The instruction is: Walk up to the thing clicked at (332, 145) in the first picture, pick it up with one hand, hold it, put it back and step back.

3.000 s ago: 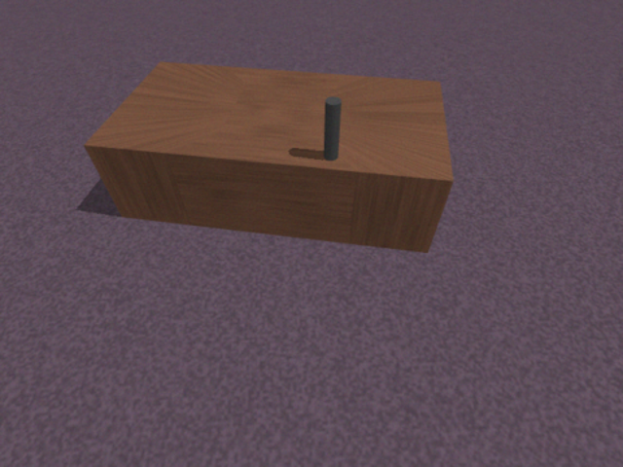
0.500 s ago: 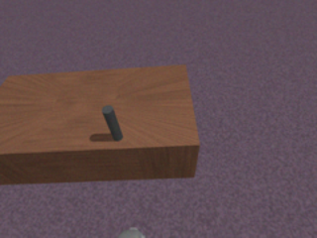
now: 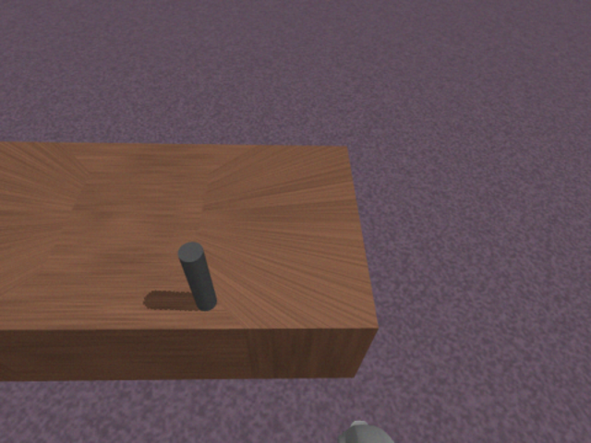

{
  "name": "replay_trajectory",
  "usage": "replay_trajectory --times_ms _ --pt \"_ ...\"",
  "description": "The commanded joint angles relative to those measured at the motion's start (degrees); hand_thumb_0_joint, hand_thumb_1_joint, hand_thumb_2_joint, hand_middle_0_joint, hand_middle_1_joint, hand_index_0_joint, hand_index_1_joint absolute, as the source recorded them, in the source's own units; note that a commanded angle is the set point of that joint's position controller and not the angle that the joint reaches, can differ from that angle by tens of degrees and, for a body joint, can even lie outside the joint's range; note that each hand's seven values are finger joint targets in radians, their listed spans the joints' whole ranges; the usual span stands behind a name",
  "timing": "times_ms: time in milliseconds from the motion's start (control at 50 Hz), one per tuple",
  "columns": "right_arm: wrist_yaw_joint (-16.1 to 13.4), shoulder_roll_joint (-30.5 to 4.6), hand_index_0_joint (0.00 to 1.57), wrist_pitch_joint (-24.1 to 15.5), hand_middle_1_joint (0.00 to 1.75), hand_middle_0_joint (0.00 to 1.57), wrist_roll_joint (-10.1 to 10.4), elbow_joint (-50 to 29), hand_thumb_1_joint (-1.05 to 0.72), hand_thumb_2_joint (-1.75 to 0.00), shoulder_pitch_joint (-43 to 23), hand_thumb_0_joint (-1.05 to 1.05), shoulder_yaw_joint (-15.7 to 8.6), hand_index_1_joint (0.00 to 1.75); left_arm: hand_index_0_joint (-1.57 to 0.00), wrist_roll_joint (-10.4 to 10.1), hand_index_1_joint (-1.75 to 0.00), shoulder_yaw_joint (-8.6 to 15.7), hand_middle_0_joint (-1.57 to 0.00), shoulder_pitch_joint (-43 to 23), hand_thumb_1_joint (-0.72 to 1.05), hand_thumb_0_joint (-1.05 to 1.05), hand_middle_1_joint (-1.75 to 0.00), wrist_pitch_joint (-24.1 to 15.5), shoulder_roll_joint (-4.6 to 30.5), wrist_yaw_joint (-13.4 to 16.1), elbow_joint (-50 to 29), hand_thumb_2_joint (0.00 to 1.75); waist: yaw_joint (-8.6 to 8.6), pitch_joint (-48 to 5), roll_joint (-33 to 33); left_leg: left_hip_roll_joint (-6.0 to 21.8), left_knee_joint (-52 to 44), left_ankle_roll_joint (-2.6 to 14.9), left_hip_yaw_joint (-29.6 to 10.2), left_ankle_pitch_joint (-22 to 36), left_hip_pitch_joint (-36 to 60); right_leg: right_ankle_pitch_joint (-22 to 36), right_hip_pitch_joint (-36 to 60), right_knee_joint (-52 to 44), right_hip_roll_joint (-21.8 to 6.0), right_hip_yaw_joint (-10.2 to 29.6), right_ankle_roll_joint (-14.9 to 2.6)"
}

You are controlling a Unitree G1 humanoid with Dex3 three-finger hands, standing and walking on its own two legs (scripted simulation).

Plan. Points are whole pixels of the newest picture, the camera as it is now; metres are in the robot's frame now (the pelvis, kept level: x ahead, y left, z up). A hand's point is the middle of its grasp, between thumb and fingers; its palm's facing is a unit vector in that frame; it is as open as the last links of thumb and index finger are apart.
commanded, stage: walk up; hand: left
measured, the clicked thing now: (199, 279) +0.52 +0.21 -0.27
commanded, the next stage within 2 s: stand in 1.84 s
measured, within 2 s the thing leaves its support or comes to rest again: neither
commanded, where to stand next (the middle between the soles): +0.12 +0.00 m, yaw +0 degrees
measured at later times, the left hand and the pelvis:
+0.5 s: hand out of the picture +0.14 +0.25 -0.15, palm faces +0.02 -0.93 -0.37, open 7.4 cm; pelvis +0.04 -0.01 -0.01, yaw +1 degrees
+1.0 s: hand out of the picture +0.12 +0.26 -0.15, palm faces +0.05 -0.94 -0.35, open 7.4 cm; pelvis +0.06 +0.00 +0.01, yaw +2 degrees
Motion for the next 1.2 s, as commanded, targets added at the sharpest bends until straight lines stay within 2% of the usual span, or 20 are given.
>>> replay_trajectory --times_ms 0,40,60,80,100,120,140,160,220,320,360,380,400,420,440,500,640,780,980,1180 --pt "-1.7 -13.9 0.2 0.0 0.3 0.2 -0.2 -4.0 -0.9 -0.9 -2.5 0.0 -3.6 0.3 -0.2 0.0 -0.3 3.0 -0.2 2.6 0.9 0.0 -0.3 -1.0 7.6 1.5 -1.9 0.9 0.87 -2.8 10.9 12.9 -3.6 11.22 -7.3 34.1 -6.5 7.1 9.3 -8.0 1.7 -3.1 0.66" --pt "-2.0 -13.5 0.2 1.0 0.3 0.2 0.5 -3.7 -0.9 -0.9 -4.2 0.0 -3.4 0.3 -0.2 0.2 -0.3 3.1 -0.2 3.5 0.9 0.0 -0.3 -1.3 7.2 2.1 -0.3 0.9 2.0 -5.8 8.4 9.7 3.0 8.37 -4.8 28.7 -7.7 14.5 16.1 -15.6 4.1 -4.6 -0.17" --pt "-2.0 -12.1 0.2 1.4 0.3 0.2 0.9 -3.8 -0.9 -0.9 -4.8 0.0 -2.9 0.3 -0.2 0.4 -0.3 3.3 -0.2 4.2 0.9 0.0 -0.3 -1.4 8.1 2.4 0.6 0.9 2.68 -6.8 6.3 7.5 6.7 6.21 -4.4 21.3 -9.3 17.5 20.3 -18.8 5.0 -4.3 -0.57" --pt "-2.2 -9.8 0.2 1.7 0.3 0.2 1.4 -3.6 -0.9 -0.9 -4.2 0.0 -2.0 0.3 -0.2 0.6 -0.3 3.7 -0.2 4.6 0.9 0.0 -0.3 -1.7 10.1 2.8 0.5 0.9 3.66 -8.6 1.4 5.2 12.3 4.1 -2.8 14.5 -9.5 20.6 23.1 -21.9 2.9 -2.2 -1.74" --pt "-2.2 -7.1 0.2 1.8 0.3 0.2 1.6 -3.4 -0.9 -0.9 -1.7 0.0 -1.1 0.3 -0.2 0.9 -0.3 4.5 -0.2 5.1 0.9 0.0 -0.3 -2.1 13.0 3.1 0.3 0.9 3.69 -12.3 -7.5 1.8 20.6 1.7 -1.6 -0.2 -14.4 28.3 27.4 -23.5 -7.8 11.6 -4.8" --pt "-2.5 -5.8 0.2 2.9 0.3 0.2 1.2 -1.8 -0.9 -0.9 2.5 0.0 -0.3 0.3 -0.2 0.5 -0.3 4.1 -0.2 2.6 0.9 0.0 -0.3 -2.2 13.6 3.0 -1.1 0.9 1.46 -12.0 -6.8 -0.8 22.6 0.36 -6.0 -16.8 -13.3 24.7 23.0 -28.0 -17.2 25.1 -8.89" --pt "-3.1 -10.6 0.2 3.8 0.3 0.2 0.9 -0.7 -0.9 -0.9 1.1 0.0 -1.9 0.3 -0.2 0.2 -0.3 4.1 -0.2 -1.8 0.9 0.0 -0.3 -1.7 15.2 3.3 -1.6 0.9 1.55 -11.0 -7.1 1.0 25.6 0.4 -6.3 -20.9 -12.6 18.1 20.2 -27.8 -19.0 27.7 -14.15" --pt "-3.4 -11.6 0.2 4.0 0.3 0.2 0.6 0.5 -0.9 -0.9 -1.1 0.0 -2.1 0.3 -0.2 0.3 -0.3 3.8 -0.2 -2.7 0.9 0.0 -0.3 -1.3 14.2 3.4 -1.5 0.9 1.85 -9.5 -6.1 1.7 25.0 0.26 -7.5 -21.4 -12.9 15.8 17.8 -27.8 -17.2 26.4 -13.72" --pt "-2.9 -11.2 0.2 4.2 0.3 0.2 1.0 3.4 -0.9 -0.9 -1.0 0.0 -2.1 0.3 -0.2 1.0 -0.3 3.2 -0.2 -6.4 0.9 0.0 -0.3 -0.8 13.1 3.4 -0.8 0.9 0.34 -8.3 -9.1 2.1 21.4 -0.16 -7.1 -15.6 -11.9 7.7 14.2 -28.0 -11.1 15.8 -8.89" --pt "-2.7 -10.7 0.2 3.9 0.3 0.2 0.1 7.0 -0.9 -0.9 -1.2 0.0 -2.0 0.3 -0.2 1.2 -0.3 3.3 -0.2 -9.8 0.9 0.0 -0.3 0.4 12.9 3.1 -0.2 0.9 0.39 -10.1 -10.6 0.3 11.2 -1.1 -3.4 -9.7 -5.9 6.4 11.3 -25.3 -9.1 10.7 -8.75" --pt "-2.7 -10.1 0.2 3.1 0.3 0.2 -0.2 8.6 -0.9 -0.9 -0.8 0.0 -2.0 0.3 -0.2 0.6 -0.3 3.0 -0.2 -11.4 0.9 0.0 -0.3 1.3 11.5 2.9 0.4 0.9 -0.52 -10.3 -8.3 -0.7 1.0 -1.0 -1.9 -2.0 -1.6 5.0 9.4 -21.8 -7.7 8.1 -7.06" --pt "-2.9 -11.1 0.2 2.8 0.3 0.2 -0.7 9.1 -0.9 -0.9 -1.3 0.0 -2.3 0.3 -0.2 0.2 -0.3 2.5 -0.2 -11.3 0.9 0.0 -0.3 1.5 10.1 2.7 0.7 0.9 -0.37 -10.0 -5.5 0.5 -1.0 -0.59 -3.6 1.0 0.0 4.1 7.4 -20.4 -7.1 7.3 -5.23" --pt "-3.0 -12.6 0.2 2.6 0.3 0.2 -1.3 8.8 -0.9 -0.9 -3.2 0.0 -2.5 0.3 -0.2 -0.2 -0.3 1.9 -0.2 -11.3 0.9 0.0 -0.3 1.8 8.6 2.6 0.9 0.9 0.31 -8.9 -1.4 4.4 -3.5 0.77 -9.7 -0.2 -0.7 0.8 5.0 -19.1 -5.4 6.3 -3.51" --pt "-3.0 -14.4 0.2 2.2 0.3 0.2 -1.4 7.5 -0.9 -0.9 -8.2 0.0 -2.5 0.3 -0.2 -0.5 -0.3 1.4 -0.2 -10.5 0.9 0.0 -0.3 2.0 6.7 2.4 1.6 0.9 2.08 -7.1 4.2 9.9 -8.1 3.2 -18.9 -7.0 -5.4 -6.2 4.5 -18.6 -2.0 4.4 -1.22" --pt "-2.6 -14.8 0.2 2.2 0.3 0.2 -0.6 7.6 -0.9 -0.9 -12.2 0.0 -2.3 0.3 -0.2 -0.5 -0.3 1.8 -0.2 -11.6 0.9 0.0 -0.3 2.2 8.0 2.4 3.4 0.9 2.87 -4.4 5.9 11.3 -8.9 4.77 -19.0 -13.4 -13.2 -7.7 11.4 -17.8 1.0 1.3 -0.79" --pt "-2.3 -11.6 0.2 2.4 0.3 0.2 -0.8 9.0 -0.9 -0.9 -12.9 0.0 -0.8 0.3 -0.2 0.2 -0.3 1.8 -0.2 -11.9 0.9 0.0 -0.3 1.8 8.7 1.8 5.7 0.9 2.77 -1.7 5.5 6.6 -9.2 2.14 -12.5 -15.7 -15.6 -4.2 14.4 -22.0 -0.9 3.8 -1.32" --pt "-2.3 -11.6 0.2 2.1 0.3 0.2 -0.4 11.8 -0.9 -0.9 -13.7 0.0 -0.2 0.3 -0.2 -0.1 -0.3 0.9 -0.2 -13.6 0.9 0.0 -0.3 1.4 8.7 1.5 9.7 0.9 2.03 -4.5 6.7 6.9 -11.0 1.21 -12.4 -9.5 -8.8 1.8 16.8 -26.5 -1.4 3.3 -0.73" --pt "-2.7 -11.2 0.2 2.0 0.3 0.2 0.5 13.6 -0.9 -0.9 -13.7 0.0 -0.4 0.3 -0.2 -0.6 -0.3 0.1 -0.2 -14.6 0.9 0.0 -0.3 0.9 8.1 1.7 12.5 0.9 0.98 -9.3 3.6 6.4 -9.3 0.23 -9.9 9.7 -0.1 18.6 21.0 -28.1 -3.4 2.8 -0.21" --pt "-2.8 -10.2 0.2 2.6 0.3 0.2 0.6 15.1 -0.9 -0.9 -16.1 0.0 -0.6 0.3 -0.2 -0.3 -0.3 0.2 -0.2 -15.1 0.9 0.0 -0.3 1.0 7.2 2.0 14.4 0.9 1.03 -10.0 0.8 6.5 -11.4 0.02 -8.9 13.2 3.4 19.8 22.3 -30.4 -4.2 2.2 0.7" --pt "-2.4 -9.9 0.2 2.8 0.3 0.2 0.1 15.6 -0.9 -0.9 -17.3 0.0 -0.5 0.3 -0.2 0.3 -0.3 0.7 -0.2 -16.4 0.9 0.0 -0.3 1.2 7.2 2.0 14.4 0.9 1.14 -7.8 1.8 6.2 -14.4 -0.46 -9.2 7.9 1.4 14.2 22.6 -32.3 -3.8 2.1 1.05"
